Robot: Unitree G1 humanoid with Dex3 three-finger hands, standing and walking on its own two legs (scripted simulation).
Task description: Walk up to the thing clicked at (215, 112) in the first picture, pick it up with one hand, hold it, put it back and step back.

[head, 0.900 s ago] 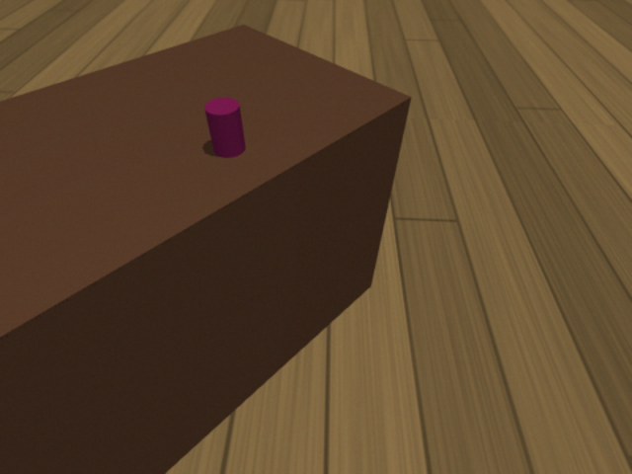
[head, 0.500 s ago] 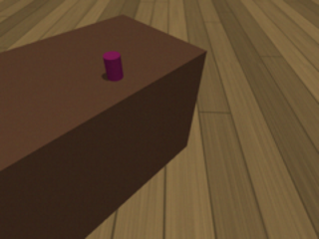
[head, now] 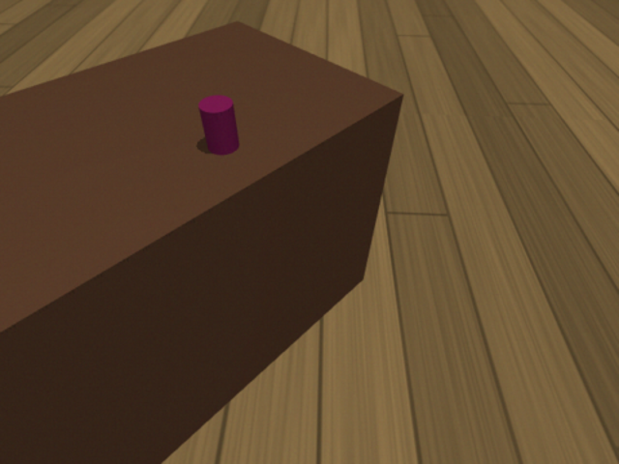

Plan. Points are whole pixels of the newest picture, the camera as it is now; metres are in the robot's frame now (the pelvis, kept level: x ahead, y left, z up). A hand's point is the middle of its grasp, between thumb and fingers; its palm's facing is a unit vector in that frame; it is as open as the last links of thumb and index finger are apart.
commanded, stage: stand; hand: right
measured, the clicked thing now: (219, 125) +0.69 +0.20 +0.06
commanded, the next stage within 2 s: walk up in 0.22 s
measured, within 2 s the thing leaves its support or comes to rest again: neither
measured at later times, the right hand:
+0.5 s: hand out of the picture +0.16 -0.24 -0.13, palm faces -0.25 +0.87 -0.43, open 7.4 cm
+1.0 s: hand (443, 327) +0.39 -0.23 -0.16, palm faces -0.48 +0.69 -0.53, open 7.4 cm
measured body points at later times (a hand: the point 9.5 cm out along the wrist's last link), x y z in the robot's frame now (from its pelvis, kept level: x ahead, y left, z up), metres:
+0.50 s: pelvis +0.05 +0.04 -0.02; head +0.06 +0.08 +0.43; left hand +0.04 +0.37 -0.15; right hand +0.18 -0.28 -0.10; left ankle +0.09 +0.19 -0.74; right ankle +0.01 -0.13 -0.75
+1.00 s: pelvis +0.20 +0.01 -0.05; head +0.24 +0.05 +0.40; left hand +0.14 +0.36 -0.16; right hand +0.41 -0.27 -0.12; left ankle +0.10 +0.19 -0.75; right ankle +0.33 -0.09 -0.75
